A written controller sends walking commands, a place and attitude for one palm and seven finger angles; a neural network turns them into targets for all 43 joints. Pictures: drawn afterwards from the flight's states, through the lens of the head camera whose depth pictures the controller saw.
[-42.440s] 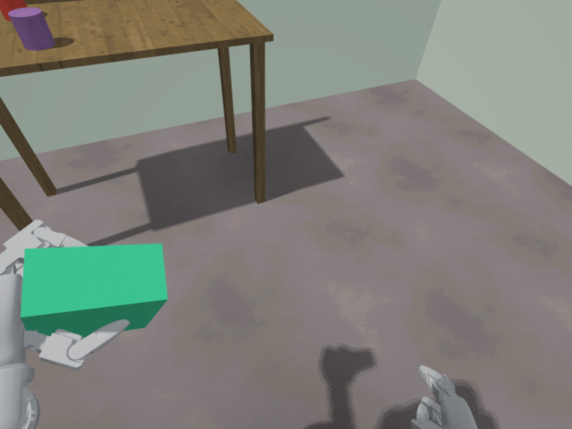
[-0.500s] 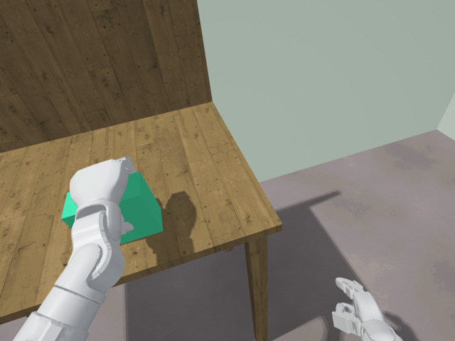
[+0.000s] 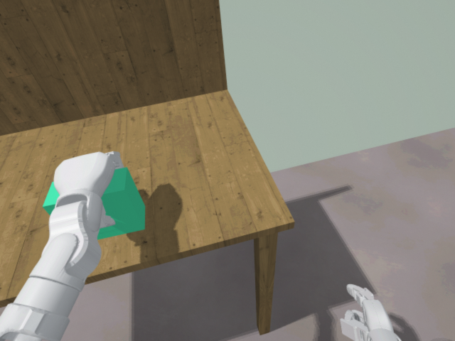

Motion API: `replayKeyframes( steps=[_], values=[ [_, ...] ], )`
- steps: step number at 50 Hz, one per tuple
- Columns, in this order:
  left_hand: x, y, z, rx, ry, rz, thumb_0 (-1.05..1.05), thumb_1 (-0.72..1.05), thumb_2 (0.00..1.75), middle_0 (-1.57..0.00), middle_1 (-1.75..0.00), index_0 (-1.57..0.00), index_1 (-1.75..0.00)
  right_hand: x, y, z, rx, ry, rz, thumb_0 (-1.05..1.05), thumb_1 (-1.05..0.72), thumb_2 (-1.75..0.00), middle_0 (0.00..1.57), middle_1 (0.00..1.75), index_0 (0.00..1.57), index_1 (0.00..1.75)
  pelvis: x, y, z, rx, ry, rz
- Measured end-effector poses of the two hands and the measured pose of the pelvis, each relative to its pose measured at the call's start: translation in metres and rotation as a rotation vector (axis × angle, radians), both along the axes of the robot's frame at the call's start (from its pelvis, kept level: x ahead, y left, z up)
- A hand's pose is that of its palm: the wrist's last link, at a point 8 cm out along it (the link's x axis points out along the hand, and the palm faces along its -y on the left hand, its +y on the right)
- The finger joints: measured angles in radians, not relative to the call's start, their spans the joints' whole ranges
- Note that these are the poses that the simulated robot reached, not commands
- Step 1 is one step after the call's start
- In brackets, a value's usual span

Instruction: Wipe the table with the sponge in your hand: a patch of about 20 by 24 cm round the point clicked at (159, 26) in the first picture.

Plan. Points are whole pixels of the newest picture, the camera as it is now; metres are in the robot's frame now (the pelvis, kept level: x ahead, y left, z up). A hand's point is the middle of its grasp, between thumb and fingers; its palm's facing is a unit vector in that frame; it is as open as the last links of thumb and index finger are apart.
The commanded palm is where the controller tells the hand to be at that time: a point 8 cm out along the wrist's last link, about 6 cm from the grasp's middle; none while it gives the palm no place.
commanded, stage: wipe forward along the middle lane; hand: left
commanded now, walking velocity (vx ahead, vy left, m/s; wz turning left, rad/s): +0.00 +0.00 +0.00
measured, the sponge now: (104, 212) +0.30 +0.29 +0.07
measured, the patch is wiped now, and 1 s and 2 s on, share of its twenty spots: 1.00 1.00 1.00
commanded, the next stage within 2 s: slide back across to the first lane in 1.44 s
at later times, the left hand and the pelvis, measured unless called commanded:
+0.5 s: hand (103, 175) +0.35 +0.29 +0.12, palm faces -0.03 -0.02 -1.00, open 10.0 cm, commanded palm +0.34 +0.30 +0.15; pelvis -0.01 +0.01 +0.00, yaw +1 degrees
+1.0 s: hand (106, 153) +0.41 +0.32 +0.12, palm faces -0.10 +0.03 -0.99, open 10.0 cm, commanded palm +0.40 +0.32 +0.15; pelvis -0.01 +0.01 +0.00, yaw +0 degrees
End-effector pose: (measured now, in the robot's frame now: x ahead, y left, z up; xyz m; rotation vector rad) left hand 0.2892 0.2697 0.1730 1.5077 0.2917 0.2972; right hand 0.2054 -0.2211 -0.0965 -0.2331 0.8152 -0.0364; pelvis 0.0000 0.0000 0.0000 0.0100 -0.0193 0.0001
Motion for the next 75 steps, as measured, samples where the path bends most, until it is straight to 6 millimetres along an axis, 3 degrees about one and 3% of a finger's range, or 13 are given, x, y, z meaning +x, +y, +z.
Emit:
replayKeyframes(
  steps=[10,24,37,53,75],
  values=[
    [0.025,0.011,0.001,0.012,0.027,0.013,0.0,-0.52,1.07,-0.74,-1.36,-0.76,-1.35,-0.018,0.003,-0.003,-0.014,0.039,-0.014,0.01,-0.91,-0.9,0.2,0.3,0.21,0.3,-0.008,0.004,0.001,-0.002,0.015,0.009],
    [0.044,0.017,0.0,0.025,0.039,-0.036,0.0,-0.53,1.07,-0.75,-1.34,-0.77,-1.34,-0.055,-0.01,-0.013,-0.046,0.115,-0.068,0.01,-0.91,-0.9,0.2,0.3,0.21,0.3,-0.011,0.011,0.001,-0.006,0.04,0.009],
    [0.076,0.027,0.002,0.052,0.086,-0.029,0.01,-0.54,1.08,-0.76,-1.34,-0.78,-1.34,-0.088,-0.019,-0.019,-0.064,0.184,-0.117,0.01,-0.91,-0.9,0.2,0.3,0.21,0.3,-0.018,0.008,-0.001,-0.008,0.081,0.01],
    [0.114,0.04,0.002,0.067,0.114,-0.038,0.02,-0.54,1.08,-0.75,-1.34,-0.77,-1.35,-0.137,-0.036,-0.029,-0.09,0.32,-0.208,0.01,-0.91,-0.9,0.2,0.3,0.21,0.3,-0.011,0.009,-0.002,-0.013,0.14,0.004],
    [0.143,0.055,0.002,0.072,0.111,-0.034,0.02,-0.54,1.08,-0.76,-1.34,-0.78,-1.35,-0.141,-0.029,-0.028,-0.088,0.352,-0.241,0.01,-0.91,-0.9,0.2,0.3,0.21,0.3,-0.003,0.019,-0.004,-0.021,0.186,-0.001]
  ],
)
